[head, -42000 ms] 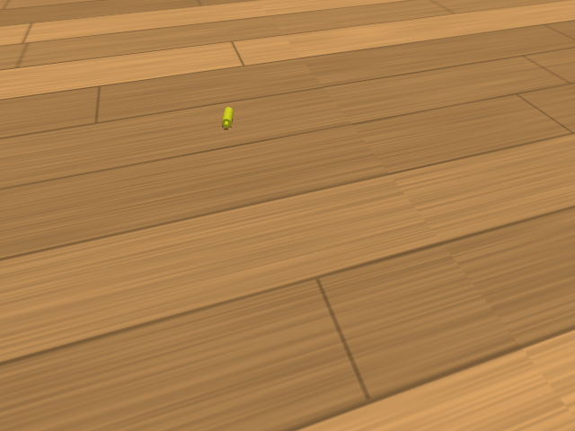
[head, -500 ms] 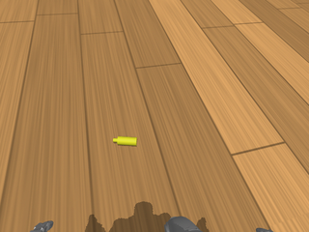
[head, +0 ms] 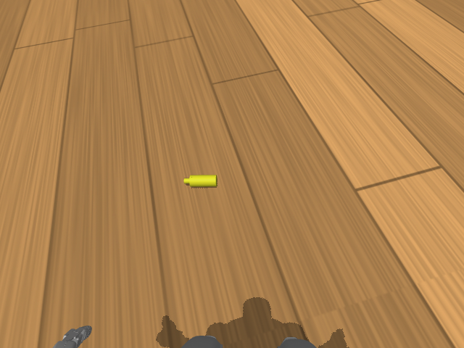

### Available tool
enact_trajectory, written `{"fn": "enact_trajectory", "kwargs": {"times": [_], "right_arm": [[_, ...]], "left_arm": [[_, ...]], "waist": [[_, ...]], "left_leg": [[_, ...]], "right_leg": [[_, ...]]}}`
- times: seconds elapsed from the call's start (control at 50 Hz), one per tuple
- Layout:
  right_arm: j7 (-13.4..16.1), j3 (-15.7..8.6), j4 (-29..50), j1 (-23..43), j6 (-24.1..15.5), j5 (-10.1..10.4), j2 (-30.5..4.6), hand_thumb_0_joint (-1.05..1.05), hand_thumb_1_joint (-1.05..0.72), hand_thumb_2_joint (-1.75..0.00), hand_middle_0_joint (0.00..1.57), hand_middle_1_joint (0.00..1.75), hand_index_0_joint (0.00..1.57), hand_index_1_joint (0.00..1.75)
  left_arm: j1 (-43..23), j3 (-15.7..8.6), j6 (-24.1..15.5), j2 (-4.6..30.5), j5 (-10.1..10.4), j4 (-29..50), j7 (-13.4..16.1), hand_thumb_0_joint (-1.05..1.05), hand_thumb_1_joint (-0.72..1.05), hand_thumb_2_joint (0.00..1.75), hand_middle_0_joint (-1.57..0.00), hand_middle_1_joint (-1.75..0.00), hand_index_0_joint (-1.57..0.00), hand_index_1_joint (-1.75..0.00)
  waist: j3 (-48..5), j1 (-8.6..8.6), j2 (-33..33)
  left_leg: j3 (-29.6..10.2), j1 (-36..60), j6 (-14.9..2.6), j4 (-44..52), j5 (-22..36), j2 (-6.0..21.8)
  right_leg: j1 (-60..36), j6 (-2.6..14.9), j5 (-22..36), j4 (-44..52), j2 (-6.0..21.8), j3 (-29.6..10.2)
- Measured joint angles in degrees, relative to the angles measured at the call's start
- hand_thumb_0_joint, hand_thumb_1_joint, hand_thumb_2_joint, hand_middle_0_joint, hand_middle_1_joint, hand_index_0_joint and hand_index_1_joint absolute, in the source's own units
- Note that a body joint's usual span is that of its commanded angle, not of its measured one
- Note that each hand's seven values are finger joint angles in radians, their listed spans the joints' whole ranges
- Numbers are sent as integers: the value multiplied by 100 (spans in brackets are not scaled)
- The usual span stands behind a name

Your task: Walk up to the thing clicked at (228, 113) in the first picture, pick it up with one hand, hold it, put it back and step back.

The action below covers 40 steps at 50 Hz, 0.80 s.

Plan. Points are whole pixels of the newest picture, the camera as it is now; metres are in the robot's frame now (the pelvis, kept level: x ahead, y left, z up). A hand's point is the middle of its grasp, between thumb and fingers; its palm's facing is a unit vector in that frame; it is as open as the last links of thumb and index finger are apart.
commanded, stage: step back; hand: left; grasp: from above
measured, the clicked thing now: (200, 180) +0.93 +0.23 -0.73
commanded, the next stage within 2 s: stand in 1.54 s
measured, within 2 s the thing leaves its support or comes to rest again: neither
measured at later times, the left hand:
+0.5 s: hand out of the picture -0.12 +0.23 -0.16, palm faces -0.04 -0.92 -0.40, open 7.3 cm
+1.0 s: hand out of the picture -0.12 +0.24 -0.14, palm faces +0.02 -0.91 -0.41, open 7.3 cm
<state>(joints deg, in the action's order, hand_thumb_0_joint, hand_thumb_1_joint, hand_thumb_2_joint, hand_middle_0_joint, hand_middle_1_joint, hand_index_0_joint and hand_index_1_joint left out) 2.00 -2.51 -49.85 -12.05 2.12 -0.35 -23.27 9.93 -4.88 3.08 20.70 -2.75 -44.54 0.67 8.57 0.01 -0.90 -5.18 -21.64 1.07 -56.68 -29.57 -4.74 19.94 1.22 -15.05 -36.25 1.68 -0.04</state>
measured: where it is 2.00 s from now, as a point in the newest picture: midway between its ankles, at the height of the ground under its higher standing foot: outside the picture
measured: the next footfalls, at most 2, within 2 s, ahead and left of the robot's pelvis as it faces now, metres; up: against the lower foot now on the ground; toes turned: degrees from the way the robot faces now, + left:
left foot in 0.08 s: -0.02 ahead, +0.11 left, +0.00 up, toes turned +1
right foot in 0.44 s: -0.18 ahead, -0.17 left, +0.00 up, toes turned +0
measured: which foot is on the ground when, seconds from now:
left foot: up 0.00-0.06, down 0.08-0.46, up 0.48-0.72, down 0.74-1.00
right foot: down 0.00-0.10, up 0.12-0.42, down 0.44-0.78, up 0.80-1.00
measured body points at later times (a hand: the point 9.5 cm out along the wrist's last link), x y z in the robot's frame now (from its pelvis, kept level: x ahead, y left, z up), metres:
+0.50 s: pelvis -0.18 -0.04 -0.01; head -0.15 -0.05 +0.44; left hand -0.12 +0.27 -0.13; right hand -0.05 -0.36 -0.12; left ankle -0.07 +0.11 -0.72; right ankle -0.22 -0.17 -0.73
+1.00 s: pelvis -0.19 -0.05 +0.00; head -0.18 -0.05 +0.45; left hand -0.12 +0.28 -0.11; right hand -0.15 -0.36 -0.12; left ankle -0.20 +0.10 -0.73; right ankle -0.15 -0.16 -0.72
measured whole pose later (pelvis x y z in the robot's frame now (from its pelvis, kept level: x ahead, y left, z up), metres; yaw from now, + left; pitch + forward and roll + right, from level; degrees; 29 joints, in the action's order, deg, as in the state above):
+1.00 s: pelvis -0.19 -0.05 +0.00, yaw +1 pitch -3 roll +1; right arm -1.8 -2.9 -55.1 -15.3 -1.0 -1.9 -20.7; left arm 11.5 -4.4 -1.2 23.6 -1.0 -55.0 -0.8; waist 4.5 1.2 0.9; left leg -2.9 -10.8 0.9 -31.8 -18.3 0.1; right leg 19.3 1.6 -23.7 -40.9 1.9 1.3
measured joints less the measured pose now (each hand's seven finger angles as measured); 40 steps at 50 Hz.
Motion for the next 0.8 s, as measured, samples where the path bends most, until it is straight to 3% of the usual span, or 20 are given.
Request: {"fn": "enact_trajectory", "kwargs": {"times": [0.04,0.08,0.12,0.18,0.22,0.28,0.34,0.42,0.46,0.48,0.52,0.54,0.58,0.64,0.74,0.78,0.8], "right_arm": [[-21,19,-23,-29,-9,-32,73,1,-90,-90,20,29,21,30],[-55,30,-28,-42,-49,-56,148,1,-90,-90,20,29,21,30],[-78,38,-91,46,-64,-106,343,1,-90,-90,20,29,21,30],[-160,123,-66,46,-49,-162,366,1,-90,-90,20,30,21,30],[-140,127,-58,90,-39,-198,357,1,-90,-90,20,30,21,30],[-110,111,42,217,-58,-198,322,1,-90,-90,21,30,21,30],[-114,66,190,426,-90,-179,256,1,-90,-90,21,30,21,30],[-173,35,327,713,-75,-189,139,0,-90,-90,20,30,21,30],[-191,-20,278,807,-9,-167,-20,0,-90,-90,20,30,21,30],[-180,-50,224,753,37,-152,-57,0,-90,-90,20,30,21,30],[-166,-72,64,524,123,-133,-11,0,-90,-90,20,29,21,30],[-187,-69,-27,434,150,-113,-1,0,-90,-90,20,29,21,30],[-221,-77,-163,270,134,-68,-51,0,-90,-90,20,29,21,30],[-244,-94,-332,24,74,-73,-109,0,-90,-90,20,29,21,30],[-351,-81,-641,-280,-14,-141,-32,1,-90,-90,20,29,20,30],[-356,-78,-747,-254,-99,-168,141,1,-90,-90,20,29,20,30],[-359,-77,-747,-245,-157,-190,224,1,-90,-90,20,29,21,30]], "left_arm": [[-196,9,-8,65,19,150,33,1,90,90,-20,-30,-21,-30],[-377,32,21,142,66,255,33,0,90,90,-20,-30,-21,-30],[-561,15,92,246,115,234,26,0,90,90,-20,-30,-21,-30],[-526,44,192,152,150,87,37,0,91,90,-20,-30,-20,-30],[-424,62,227,114,182,-18,2,0,91,90,-20,-30,-20,-30],[-218,45,203,126,205,-103,-41,0,91,90,-20,-30,-21,-30],[-48,31,126,171,176,-224,-44,0,91,90,-20,-30,-21,-30],[215,64,-64,233,165,-520,-68,0,91,90,-20,-30,-21,-30],[225,61,-161,70,116,-818,-59,0,91,90,-20,-30,-21,-30],[286,73,-186,-4,72,-904,-73,0,91,90,-20,-30,-21,-30],[506,103,-188,-24,16,-970,-97,1,91,90,-20,-30,-21,-30],[603,102,-186,-26,9,-1008,-91,1,91,90,-20,-30,-21,-30],[690,104,-202,-62,11,-1098,-67,1,90,90,-20,-30,-21,-30],[682,83,-292,-64,6,-1107,-69,1,90,90,-21,-30,-21,-30],[473,31,-389,105,0,-951,-106,1,90,90,-21,-30,-21,-30],[375,16,-361,246,36,-919,-93,1,90,90,-21,-30,-21,-30],[378,11,-340,292,61,-918,-79,1,90,90,-20,-30,-21,-30]], "waist": [[107,41,53],[193,87,143],[380,9,541],[270,82,450],[149,107,367],[-12,21,369],[1,-60,351],[-12,-164,313],[78,-73,-115],[32,-22,-262],[-260,-187,-147],[-370,-271,-68],[-482,-244,-91],[-567,-173,-210],[-544,-97,-217],[-394,-131,102],[-355,-165,252]], "left_leg": [[194,332,-19,734,28,136],[358,723,-105,1749,626,231],[527,791,-213,1914,920,41],[429,570,-270,1786,1019,241],[374,493,-256,1951,1216,398],[438,317,-210,2214,1535,550],[506,109,-188,2278,1758,686],[710,-211,-121,2030,1847,868],[462,-357,-177,1695,1757,1088],[236,-430,-217,1510,1349,1034],[0,-539,-138,983,559,637],[-41,-541,-117,694,463,479],[-200,-483,-94,316,613,281],[-252,-247,-30,340,686,260],[127,546,-16,1756,332,440],[292,820,-49,2313,1124,251],[397,905,-62,2412,1222,175]], "right_leg": [[166,-1,55,-137,23,148],[377,-24,63,-382,69,268],[513,-16,28,-653,207,42],[781,-9,-1317,-1928,-359,-372],[849,-8,-1471,-2886,-675,-616],[702,-75,-1353,-3529,-778,-837],[191,-205,-1391,-2867,-557,-750],[-742,-170,-1306,-544,-137,-426],[-1016,-155,-907,-31,-359,-183],[-1024,-142,-865,-56,-425,-85],[-859,-49,-889,-211,-291,-213],[-814,-15,-871,-216,-209,-315],[-836,-52,-735,-63,-109,-309],[-773,-96,-614,55,-61,-177],[-621,-131,-656,-54,58,131],[-567,-171,-749,-277,284,27],[-486,-88,-767,-487,340,-110]]}}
